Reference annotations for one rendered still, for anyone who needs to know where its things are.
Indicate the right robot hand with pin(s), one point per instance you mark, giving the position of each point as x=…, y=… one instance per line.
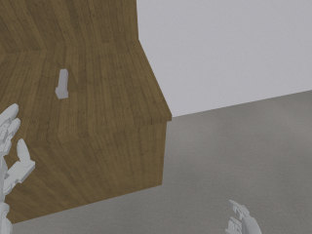
x=248, y=224

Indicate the left robot forearm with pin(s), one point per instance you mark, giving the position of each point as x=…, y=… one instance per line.
x=6, y=226

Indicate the tap lever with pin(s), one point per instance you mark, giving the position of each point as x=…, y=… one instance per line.
x=61, y=89

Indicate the counter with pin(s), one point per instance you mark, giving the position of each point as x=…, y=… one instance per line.
x=108, y=137

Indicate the left robot hand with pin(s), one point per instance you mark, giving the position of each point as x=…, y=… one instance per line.
x=22, y=168

